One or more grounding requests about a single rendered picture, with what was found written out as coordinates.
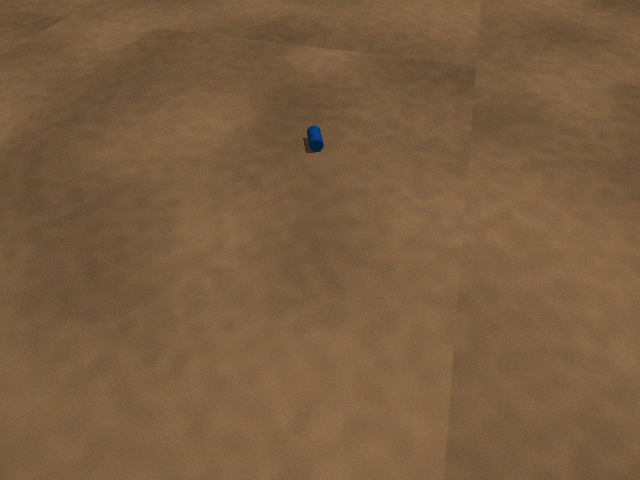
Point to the can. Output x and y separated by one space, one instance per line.
315 138

